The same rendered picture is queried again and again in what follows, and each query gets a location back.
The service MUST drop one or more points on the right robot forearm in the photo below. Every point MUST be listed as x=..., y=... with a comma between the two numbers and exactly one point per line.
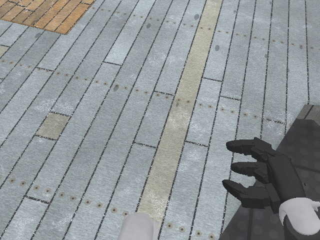
x=300, y=220

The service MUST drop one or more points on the robot right hand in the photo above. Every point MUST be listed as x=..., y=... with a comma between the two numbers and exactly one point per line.
x=272, y=168

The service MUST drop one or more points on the left robot thigh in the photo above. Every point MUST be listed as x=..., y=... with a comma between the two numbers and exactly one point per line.
x=139, y=226

